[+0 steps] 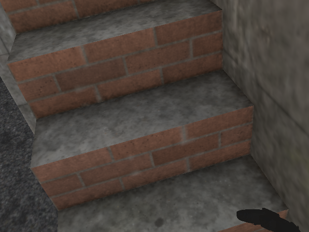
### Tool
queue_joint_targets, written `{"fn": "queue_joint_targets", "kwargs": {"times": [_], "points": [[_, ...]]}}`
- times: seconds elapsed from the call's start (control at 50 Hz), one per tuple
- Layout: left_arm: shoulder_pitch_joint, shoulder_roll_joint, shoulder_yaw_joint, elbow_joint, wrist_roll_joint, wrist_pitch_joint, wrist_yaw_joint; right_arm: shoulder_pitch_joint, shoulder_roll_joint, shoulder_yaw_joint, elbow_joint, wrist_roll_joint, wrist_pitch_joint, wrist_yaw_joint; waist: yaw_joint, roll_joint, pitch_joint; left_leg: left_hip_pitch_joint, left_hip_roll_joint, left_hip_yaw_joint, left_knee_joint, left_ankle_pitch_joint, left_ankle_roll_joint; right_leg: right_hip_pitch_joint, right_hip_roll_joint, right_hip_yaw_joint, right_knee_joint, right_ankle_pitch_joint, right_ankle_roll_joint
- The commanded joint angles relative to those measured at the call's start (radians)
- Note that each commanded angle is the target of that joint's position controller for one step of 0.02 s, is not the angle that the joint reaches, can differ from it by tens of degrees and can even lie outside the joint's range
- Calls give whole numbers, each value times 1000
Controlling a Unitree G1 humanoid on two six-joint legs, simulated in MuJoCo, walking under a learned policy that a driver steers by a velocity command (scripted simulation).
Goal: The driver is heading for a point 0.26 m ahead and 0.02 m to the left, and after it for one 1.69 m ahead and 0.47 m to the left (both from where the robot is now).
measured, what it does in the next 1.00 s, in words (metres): climbs, turning left: left foot 0.22 m higher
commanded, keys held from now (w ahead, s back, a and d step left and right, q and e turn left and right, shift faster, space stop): w+e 0.08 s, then q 0.92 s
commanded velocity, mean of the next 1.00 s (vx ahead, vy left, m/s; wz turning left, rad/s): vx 0.10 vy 0.07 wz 0.25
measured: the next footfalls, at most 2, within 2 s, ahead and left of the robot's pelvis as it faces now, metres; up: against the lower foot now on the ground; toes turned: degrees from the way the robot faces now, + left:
left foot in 0.40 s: +0.21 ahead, +0.17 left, +0.22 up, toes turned +0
right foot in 1.02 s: +0.20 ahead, -0.32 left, +0.18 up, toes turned +18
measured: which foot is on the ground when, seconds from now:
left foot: up 0.00-0.38, down 0.40-1.00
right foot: down 0.00-0.44, up 0.46-1.00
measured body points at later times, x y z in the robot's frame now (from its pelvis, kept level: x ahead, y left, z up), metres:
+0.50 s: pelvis +0.10 +0.05 +0.15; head +0.08 +0.03 +0.60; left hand +0.16 +0.33 +0.03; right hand +0.33 -0.15 +0.09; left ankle +0.17 +0.17 -0.49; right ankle +0.04 -0.07 -0.53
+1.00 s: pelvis +0.15 -0.08 +0.17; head +0.18 -0.08 +0.62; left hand +0.20 +0.22 +0.08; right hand +0.43 -0.24 +0.11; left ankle +0.17 +0.17 -0.49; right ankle +0.17 -0.30 -0.43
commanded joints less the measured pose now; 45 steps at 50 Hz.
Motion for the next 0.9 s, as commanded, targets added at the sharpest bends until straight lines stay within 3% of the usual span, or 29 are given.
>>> {"fn": "queue_joint_targets", "kwargs": {"times": [0.02, 0.1, 0.16, 0.2, 0.24, 0.26, 0.28, 0.3, 0.32, 0.34, 0.36, 0.38, 0.4, 0.42, 0.44, 0.46, 0.48, 0.5, 0.54, 0.6, 0.62, 0.66, 0.74, 0.76, 0.8, 0.82, 0.84, 0.88, 0.9], "points": [[-195, 96, -1, -124, 32, -52, 55, -134, -15, -16, -125, -26, 25, -14, -111, -246, 156, -298, -20, -22, 269, 220, -1, 51, -267, 591, -491, -46, -124], [-24, 17, -24, -107, 20, -35, 69, -72, 59, -16, -78, -10, 24, -1, -62, -242, 57, -514, -33, 17, 500, 253, 10, 325, -257, 386, -400, 337, -116], [8, 4, -23, -103, 25, -36, 72, -120, 93, -7, -102, -14, 30, -10, -35, -250, 109, -676, -22, -44, 572, 111, 22, 343, -287, 276, -401, 507, -134], [-69, -41, -46, -127, 6, -22, 87, -193, 146, 15, -164, 0, 34, -20, -58, -205, 159, -730, 29, -108, 493, 49, 5, 236, -319, 219, -428, 597, -117], [-105, 6, -29, -134, -15, -2, 99, -275, 162, 41, -227, -20, 43, -34, -57, -218, 133, -674, 65, -16, 250, 34, -24, 181, -302, 201, -546, 521, -129], [-187, 56, -14, -172, -34, 14, 105, -321, 180, 67, -281, -30, 48, -42, -87, -239, 98, -554, 139, -40, -22, -89, 0, 145, -319, 182, -617, 480, -114], [-163, 150, 18, -159, -70, 55, 107, -330, 206, 93, -284, -30, 60, -42, -66, -294, 16, -238, 79, 179, -276, -392, 26, 67, -290, 70, -754, 510, -138], [-40, 212, 54, -118, -81, 53, 91, -455, 180, 81, -327, -39, 53, -46, 0, -320, 73, -198, 47, 219, -296, -530, 51, 116, -329, 89, -738, 828, -131], [47, 184, 50, -38, -23, 35, 76, -278, 125, 35, -243, -40, 43, -39, -31, -330, -14, -154, -1, 238, -199, -464, 96, 259, -354, 23, -635, 1520, -155], [134, 164, 45, -6, -29, 8, 69, -252, 106, 21, -248, -47, 21, -37, -21, -348, -128, -97, -18, 181, -217, -415, 141, 342, -347, -4, -521, 2070, -116], [56, 286, 67, -6, -52, -19, 52, -64, 58, 11, -230, -62, 33, -37, -129, -431, -247, -82, -31, 127, -280, -461, 182, 477, -381, -9, -451, 2260, -145], [-29, 311, 72, -34, -46, -26, 51, -20, 29, 4, -180, -56, 55, -41, -146, -305, -295, -9, -53, 93, -297, -415, 209, 425, -394, -30, -398, 2212, -142], [-196, 384, 89, -105, -70, -39, 42, 156, -2, -3, -133, -64, 71, -37, -246, -279, -291, 69, -43, 43, -563, -457, 213, 455, -429, -5, -258, 2129, -197], [-316, 331, 70, -182, -65, -42, 40, 164, -66, -31, -69, -52, 82, -31, -211, -186, -303, 158, -97, 47, -737, -389, 200, 419, -395, 5, -219, 1819, -222], [-332, 241, 41, -241, -5, -33, 29, 53, -91, -54, -70, -49, 101, -57, -140, -95, -236, 161, -64, -155, -808, -342, 224, 197, -280, -20, -165, 1349, -200], [-413, 156, 10, -278, 18, -18, 26, 27, -67, -59, -78, -63, 109, -102, -163, 76, -185, 191, 72, -487, -1008, -420, 292, -81, -165, 24, 201, 467, -148], [-519, 109, 1, -330, 4, -46, -8, 105, -89, -64, -64, -111, 105, -145, -211, 51, -160, 184, 201, -790, -1201, -537, 328, -264, -77, 177, 791, 187, -115], [-565, 57, -10, -397, -9, -60, -40, 130, -81, -56, -24, -84, 94, -157, -173, -48, -37, 111, 227, -795, -1272, -591, 296, -428, -43, 235, 1088, 55, -74], [-452, 50, -26, -422, 4, -76, -68, 79, -94, -59, 24, -15, 73, -164, -51, -138, 153, 43, 177, -611, -1250, -669, 180, -598, -62, 174, 1128, 117, -5], [-275, 122, -17, -381, -34, -56, -52, -49, -68, -51, 3, 1, 71, -140, 48, -101, 208, -137, 92, -360, -1201, -516, 173, -501, -76, 86, 1227, 302, 79], [-282, 126, -13, -379, -52, -43, -28, -52, -67, -51, -9, -13, 64, -134, 39, -86, 183, -142, 83, -302, -1189, -441, 191, -483, -75, 65, 1227, 350, 93], [-293, 124, -16, -396, -58, -26, 2, -22, -84, -49, -19, -7, 49, -128, 35, -66, 167, -168, 60, -216, -1186, -329, 198, -410, -88, 25, 1086, 432, 130], [-366, 122, -10, -436, -40, -10, 55, 2, -107, -55, -83, -38, 63, -158, -49, -10, 82, -15, 104, -355, -1167, -201, 249, -428, -110, 17, 951, 531, 179], [-343, 137, 0, -422, -62, -4, 65, 11, -110, -56, -102, -36, 70, -168, -67, 15, 60, 31, 115, -392, -1131, -189, 260, -434, -105, 35, 963, 525, 191], [-358, 138, 1, -441, -72, -3, 59, 40, -121, -67, -130, -19, 85, -180, -82, 54, 19, 167, 145, -516, -1104, -128, 291, -492, -102, 120, 929, 438, 205], [-388, 146, 4, -449, -72, -7, 61, 76, -135, -76, -144, -38, 92, -182, -108, 57, -24, 271, 171, -572, -1108, -90, 297, -524, -101, 159, 960, 381, 199], [-408, 143, 5, -469, -72, -5, 55, 102, -149, -87, -140, -33, 86, -193, -106, 77, -42, 317, 195, -633, -1093, -135, 298, -563, -98, 216, 965, 304, 193], [-376, 169, 16, -461, -69, -2, 60, 111, -155, -96, -174, 34, 66, -217, -122, 215, -58, 441, 265, -722, -1057, -32, 287, -633, -111, 297, 1006, 91, 203], [-398, 179, 12, -465, -65, -1, 58, 139, -141, -98, -182, 52, 61, -224, -148, 187, -80, 476, 263, -716, -1030, 106, 267, -622, -122, 327, 980, 1, 201]]}}
Velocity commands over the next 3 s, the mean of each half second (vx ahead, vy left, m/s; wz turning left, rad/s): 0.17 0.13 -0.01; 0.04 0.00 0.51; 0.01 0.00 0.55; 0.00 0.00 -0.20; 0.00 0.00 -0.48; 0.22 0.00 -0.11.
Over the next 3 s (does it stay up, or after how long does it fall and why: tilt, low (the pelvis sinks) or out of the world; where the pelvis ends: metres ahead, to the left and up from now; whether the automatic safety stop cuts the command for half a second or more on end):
stays up -1.17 -0.12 -1.09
